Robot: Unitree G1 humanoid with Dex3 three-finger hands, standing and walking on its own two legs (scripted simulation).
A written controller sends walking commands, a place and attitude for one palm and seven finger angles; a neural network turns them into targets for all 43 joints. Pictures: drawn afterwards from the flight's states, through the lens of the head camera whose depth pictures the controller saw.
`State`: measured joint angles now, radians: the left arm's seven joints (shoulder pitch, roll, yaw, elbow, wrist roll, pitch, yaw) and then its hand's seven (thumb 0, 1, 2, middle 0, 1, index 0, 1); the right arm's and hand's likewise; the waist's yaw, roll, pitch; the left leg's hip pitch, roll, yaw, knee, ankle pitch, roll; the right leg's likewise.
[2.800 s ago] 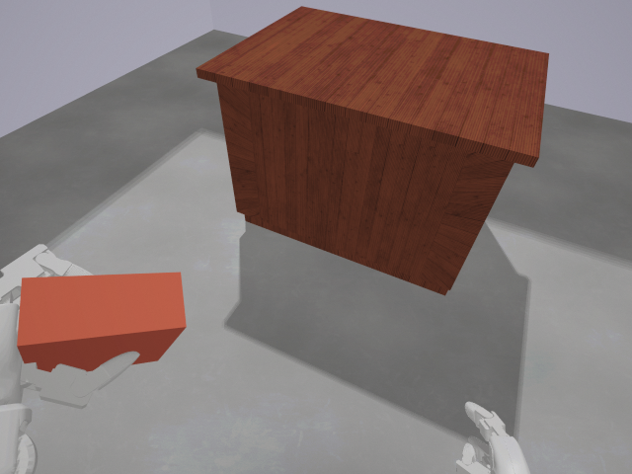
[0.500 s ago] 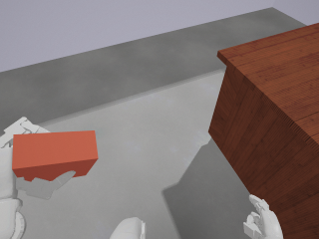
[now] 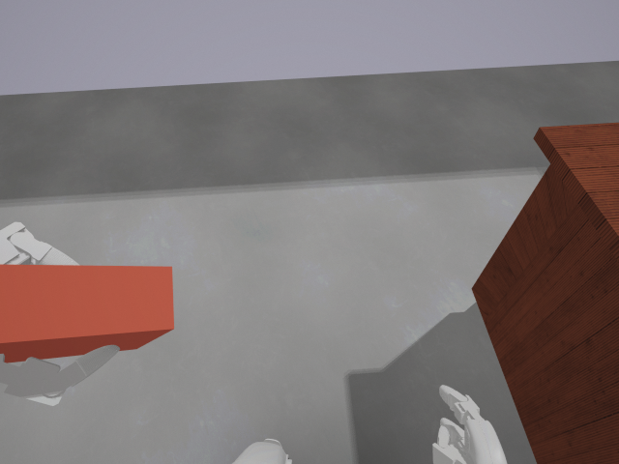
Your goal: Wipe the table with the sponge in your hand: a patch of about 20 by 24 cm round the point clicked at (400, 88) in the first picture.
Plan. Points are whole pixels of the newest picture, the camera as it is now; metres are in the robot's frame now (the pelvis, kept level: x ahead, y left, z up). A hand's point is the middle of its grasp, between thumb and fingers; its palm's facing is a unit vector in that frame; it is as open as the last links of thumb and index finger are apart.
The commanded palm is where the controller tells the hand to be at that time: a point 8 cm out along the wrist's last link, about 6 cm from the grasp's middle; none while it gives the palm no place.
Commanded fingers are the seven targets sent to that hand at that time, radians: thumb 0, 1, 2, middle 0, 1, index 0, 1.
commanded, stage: walk to a spot facing it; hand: left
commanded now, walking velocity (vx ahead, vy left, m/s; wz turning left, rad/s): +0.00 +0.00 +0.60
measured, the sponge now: (106, 315) +0.21 +0.21 +0.17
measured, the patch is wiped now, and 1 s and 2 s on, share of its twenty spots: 0.00 0.00 0.00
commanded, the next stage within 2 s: turn to face it in 1.36 s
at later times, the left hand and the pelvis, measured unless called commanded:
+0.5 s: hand out of the picture +0.06 +0.31 +0.21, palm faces +0.65 -0.63 -0.42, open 9.6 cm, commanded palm +0.00 +0.32 +0.19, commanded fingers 0.00 0.10 1.30 -1.20 -1.60 -1.20 -1.60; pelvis -0.06 +0.01 +0.01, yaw +18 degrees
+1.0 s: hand out of the picture +0.05 +0.32 +0.19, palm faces +0.73 -0.51 -0.46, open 9.7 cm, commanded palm -0.02 +0.33 +0.19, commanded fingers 0.00 0.10 1.30 -1.20 -1.60 -1.20 -1.60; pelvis -0.02 +0.01 +0.02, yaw +30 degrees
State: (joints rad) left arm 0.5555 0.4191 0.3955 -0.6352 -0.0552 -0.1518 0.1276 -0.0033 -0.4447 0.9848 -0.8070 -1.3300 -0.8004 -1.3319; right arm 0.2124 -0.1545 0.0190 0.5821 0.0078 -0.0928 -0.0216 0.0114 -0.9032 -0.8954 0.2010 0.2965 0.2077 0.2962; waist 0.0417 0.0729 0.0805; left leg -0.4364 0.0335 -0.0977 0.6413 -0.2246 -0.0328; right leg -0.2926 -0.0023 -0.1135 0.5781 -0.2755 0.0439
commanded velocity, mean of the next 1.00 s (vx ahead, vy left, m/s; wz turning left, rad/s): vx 0.28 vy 0.00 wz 0.41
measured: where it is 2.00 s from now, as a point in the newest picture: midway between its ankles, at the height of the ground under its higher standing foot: outside the picture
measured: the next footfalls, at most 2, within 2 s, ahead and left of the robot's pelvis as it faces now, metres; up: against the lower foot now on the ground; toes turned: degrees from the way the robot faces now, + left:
left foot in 0.36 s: -0.08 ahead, +0.15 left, +0.00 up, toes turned +19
right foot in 0.68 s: +0.07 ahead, -0.07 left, +0.00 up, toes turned +13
